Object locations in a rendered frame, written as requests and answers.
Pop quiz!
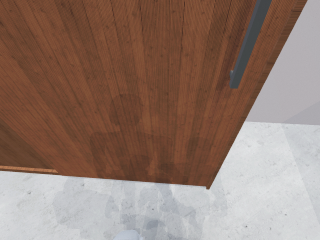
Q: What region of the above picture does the handle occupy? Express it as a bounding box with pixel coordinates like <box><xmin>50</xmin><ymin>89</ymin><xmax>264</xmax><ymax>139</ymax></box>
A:
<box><xmin>229</xmin><ymin>0</ymin><xmax>272</xmax><ymax>89</ymax></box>

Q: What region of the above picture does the left robot thigh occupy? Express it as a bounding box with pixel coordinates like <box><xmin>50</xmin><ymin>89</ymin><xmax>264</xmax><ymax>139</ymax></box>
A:
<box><xmin>113</xmin><ymin>230</ymin><xmax>144</xmax><ymax>240</ymax></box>

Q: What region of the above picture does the wardrobe door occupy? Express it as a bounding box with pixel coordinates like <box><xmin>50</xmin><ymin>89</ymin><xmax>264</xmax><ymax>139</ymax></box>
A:
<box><xmin>0</xmin><ymin>0</ymin><xmax>296</xmax><ymax>187</ymax></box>
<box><xmin>0</xmin><ymin>118</ymin><xmax>54</xmax><ymax>170</ymax></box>

